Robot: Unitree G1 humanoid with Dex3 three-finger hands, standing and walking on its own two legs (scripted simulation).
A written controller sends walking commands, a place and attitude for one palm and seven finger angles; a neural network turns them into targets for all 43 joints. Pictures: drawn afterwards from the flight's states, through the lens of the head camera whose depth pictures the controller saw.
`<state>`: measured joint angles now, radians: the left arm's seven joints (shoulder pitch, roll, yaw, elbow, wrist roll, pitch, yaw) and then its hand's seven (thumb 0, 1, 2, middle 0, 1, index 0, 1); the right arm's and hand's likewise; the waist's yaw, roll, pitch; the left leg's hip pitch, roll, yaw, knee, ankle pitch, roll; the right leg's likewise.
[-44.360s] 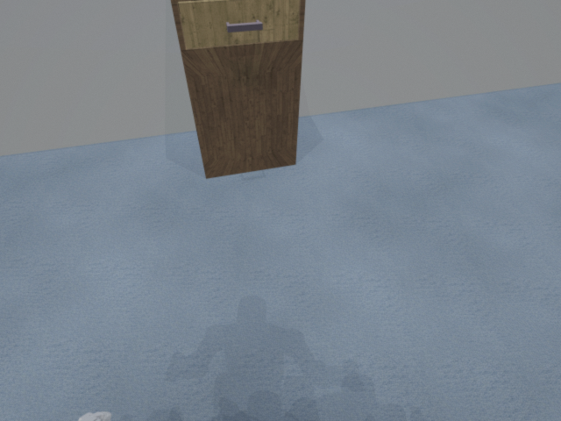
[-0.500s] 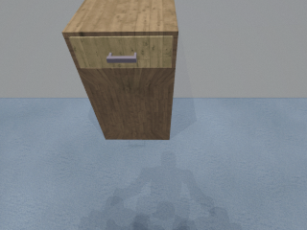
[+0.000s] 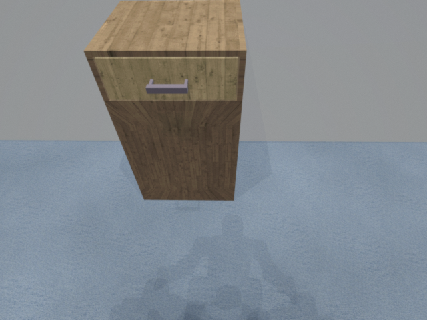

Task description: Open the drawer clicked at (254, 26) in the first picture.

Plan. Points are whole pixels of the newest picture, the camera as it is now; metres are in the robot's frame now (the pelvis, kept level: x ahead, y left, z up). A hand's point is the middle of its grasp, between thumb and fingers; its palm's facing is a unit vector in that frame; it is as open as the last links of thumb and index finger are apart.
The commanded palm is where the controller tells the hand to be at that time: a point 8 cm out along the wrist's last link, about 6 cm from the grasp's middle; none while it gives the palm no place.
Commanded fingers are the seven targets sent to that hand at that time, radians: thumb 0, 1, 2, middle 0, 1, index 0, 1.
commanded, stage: take the last steps up to it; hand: left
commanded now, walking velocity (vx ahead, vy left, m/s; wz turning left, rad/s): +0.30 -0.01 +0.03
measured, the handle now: (168, 85) +0.81 +0.19 -0.01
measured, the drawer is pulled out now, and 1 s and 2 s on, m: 0.00 0.00 0.00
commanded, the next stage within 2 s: come to a stop and stand still in 0.70 s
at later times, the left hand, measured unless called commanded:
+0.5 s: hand out of the picture +0.15 +0.17 -0.19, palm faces +0.10 -0.97 -0.22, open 7.3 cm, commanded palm none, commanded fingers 0.00 0.90 0.90 -0.20 -0.30 -0.20 -0.30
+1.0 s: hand (158, 259) +0.29 +0.16 -0.19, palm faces +0.08 -0.96 -0.26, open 7.3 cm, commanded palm none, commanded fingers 0.00 0.90 0.90 -0.20 -0.30 -0.20 -0.30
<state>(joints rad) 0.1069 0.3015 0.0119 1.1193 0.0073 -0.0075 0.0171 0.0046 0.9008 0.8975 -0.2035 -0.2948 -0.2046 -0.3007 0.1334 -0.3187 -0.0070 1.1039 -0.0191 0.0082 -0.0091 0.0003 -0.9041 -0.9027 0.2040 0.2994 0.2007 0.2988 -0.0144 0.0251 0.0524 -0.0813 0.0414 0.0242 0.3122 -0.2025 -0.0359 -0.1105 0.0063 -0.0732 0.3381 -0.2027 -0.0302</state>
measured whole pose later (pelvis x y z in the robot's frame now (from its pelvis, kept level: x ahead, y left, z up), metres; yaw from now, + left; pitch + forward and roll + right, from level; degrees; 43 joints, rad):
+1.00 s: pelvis +0.26 -0.04 -0.02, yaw +4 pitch -1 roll +1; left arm 0.21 0.18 0.05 1.07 0.02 -0.02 0.02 0.02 0.93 0.90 -0.20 -0.29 -0.20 -0.30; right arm 0.21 -0.18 -0.05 1.08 -0.01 0.03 -0.03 0.00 -0.93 -0.90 0.20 0.30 0.20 0.30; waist -0.02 0.02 0.09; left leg -0.23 0.09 0.07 0.68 -0.45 -0.05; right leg -0.27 -0.06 -0.13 0.65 -0.37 -0.03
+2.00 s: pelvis +0.22 -0.04 -0.01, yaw +0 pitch -2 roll -1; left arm 0.37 0.19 0.01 0.98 0.02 0.02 0.03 0.01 0.90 0.90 -0.20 -0.29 -0.20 -0.30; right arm 0.33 -0.18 -0.02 1.00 -0.02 0.03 -0.01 0.00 -0.90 -0.90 0.20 0.30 0.20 0.30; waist -0.02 0.01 -0.02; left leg -0.31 -0.01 0.06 0.52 -0.18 0.05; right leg -0.23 0.00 -0.02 0.52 -0.25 0.01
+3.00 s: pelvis +0.21 -0.03 -0.01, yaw +0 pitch -1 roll -1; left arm 0.44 0.11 0.01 1.10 0.03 0.01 0.04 0.00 0.91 0.90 -0.20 -0.29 -0.20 -0.30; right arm 0.29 -0.14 -0.03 1.10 -0.01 0.02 -0.02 0.00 -0.91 -0.90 0.20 0.30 0.20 0.30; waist 0.00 0.01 0.00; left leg -0.32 -0.03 0.07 0.47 -0.16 0.06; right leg -0.26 -0.01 0.01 0.50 -0.25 0.02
